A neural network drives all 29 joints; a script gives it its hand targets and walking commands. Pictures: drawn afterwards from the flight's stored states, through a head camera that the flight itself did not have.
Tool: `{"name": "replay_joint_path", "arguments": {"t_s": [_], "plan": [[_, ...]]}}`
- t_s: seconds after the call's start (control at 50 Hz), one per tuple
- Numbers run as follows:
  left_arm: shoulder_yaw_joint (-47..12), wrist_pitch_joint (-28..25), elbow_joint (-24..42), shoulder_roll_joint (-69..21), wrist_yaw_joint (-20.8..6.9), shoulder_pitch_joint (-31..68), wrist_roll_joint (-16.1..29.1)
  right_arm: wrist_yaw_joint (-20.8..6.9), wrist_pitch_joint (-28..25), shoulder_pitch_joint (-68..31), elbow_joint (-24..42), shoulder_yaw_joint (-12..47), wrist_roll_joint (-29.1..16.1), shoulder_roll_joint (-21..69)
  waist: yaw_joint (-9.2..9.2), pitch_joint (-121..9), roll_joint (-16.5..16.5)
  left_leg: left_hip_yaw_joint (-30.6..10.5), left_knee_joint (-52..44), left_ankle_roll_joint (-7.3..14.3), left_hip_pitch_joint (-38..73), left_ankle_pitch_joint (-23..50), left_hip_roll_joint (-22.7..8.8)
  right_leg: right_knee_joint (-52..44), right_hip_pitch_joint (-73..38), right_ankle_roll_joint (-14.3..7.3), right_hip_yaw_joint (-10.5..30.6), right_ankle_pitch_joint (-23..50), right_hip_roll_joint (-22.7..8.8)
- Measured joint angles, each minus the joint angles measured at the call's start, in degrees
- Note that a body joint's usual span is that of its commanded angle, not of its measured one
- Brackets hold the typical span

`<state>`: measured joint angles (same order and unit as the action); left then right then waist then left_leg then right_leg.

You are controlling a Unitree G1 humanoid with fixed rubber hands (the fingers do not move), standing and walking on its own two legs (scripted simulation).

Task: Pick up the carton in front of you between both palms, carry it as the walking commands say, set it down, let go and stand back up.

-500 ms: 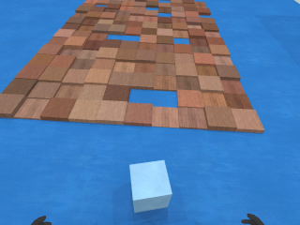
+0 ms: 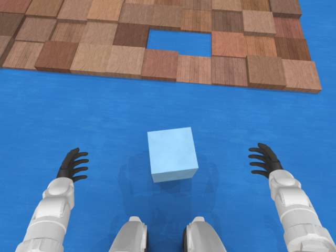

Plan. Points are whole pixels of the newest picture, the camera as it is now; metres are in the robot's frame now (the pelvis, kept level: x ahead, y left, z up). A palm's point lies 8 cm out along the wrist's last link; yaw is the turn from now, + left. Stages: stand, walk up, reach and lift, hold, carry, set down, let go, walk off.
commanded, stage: reach and lift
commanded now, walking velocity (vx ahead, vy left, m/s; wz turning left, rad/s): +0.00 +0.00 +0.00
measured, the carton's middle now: (171, 156) +0.49 -0.02 -0.59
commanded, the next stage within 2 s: none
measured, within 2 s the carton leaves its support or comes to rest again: neither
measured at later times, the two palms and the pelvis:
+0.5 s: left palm (109, 128) +0.45 +0.18 -0.14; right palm (237, 116) +0.50 -0.21 -0.14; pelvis -0.07 -0.01 -0.06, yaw +0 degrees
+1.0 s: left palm (124, 144) +0.47 +0.17 -0.33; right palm (218, 136) +0.51 -0.20 -0.33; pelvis -0.04 +0.00 -0.16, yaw +2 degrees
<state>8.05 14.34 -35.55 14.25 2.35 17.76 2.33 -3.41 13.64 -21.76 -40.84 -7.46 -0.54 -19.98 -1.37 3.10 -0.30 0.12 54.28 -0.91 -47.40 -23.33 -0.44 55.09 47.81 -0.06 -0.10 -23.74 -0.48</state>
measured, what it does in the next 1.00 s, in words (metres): lowers itself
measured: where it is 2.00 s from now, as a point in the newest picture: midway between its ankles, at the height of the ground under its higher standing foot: outside the picture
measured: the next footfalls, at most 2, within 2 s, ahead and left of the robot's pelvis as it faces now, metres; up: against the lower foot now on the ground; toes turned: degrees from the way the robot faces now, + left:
none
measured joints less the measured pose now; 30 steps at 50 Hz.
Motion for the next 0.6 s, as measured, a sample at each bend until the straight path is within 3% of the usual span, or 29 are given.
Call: {"name": "replay_joint_path", "arguments": {"t_s": [0.34,0.48,0.6], "plan": [[7.2,3.7,-10.7,-2.3,5.9,40.2,1.2,-0.9,2.7,-44.0,-17.9,-2.1,-1.1,-5.2,-1.9,2.6,0.8,0.5,5.3,-0.8,-27.3,6.8,-0.4,6.5,28.3,-0.9,0.7,6.6,0.5],[13.0,2.9,-12.9,-3.9,6.0,52.4,-1.7,-1.8,1.7,-58.6,-23.4,-4.9,2.2,-6.4,-2.67,4.0,0.5,0.8,6.9,-1.0,-34.6,7.1,-0.5,8.5,35.9,-1.0,1.0,6.9,0.7],[17.5,0.5,-9.4,-6.2,5.2,55.5,-5.5,-1.9,-0.2,-63.0,-21.5,-8.5,6.5,-5.0,-2.58,4.2,0.3,0.7,5.7,-1.2,-38.1,6.9,-0.7,7.4,39.6,-1.3,0.9,6.7,0.8]]}}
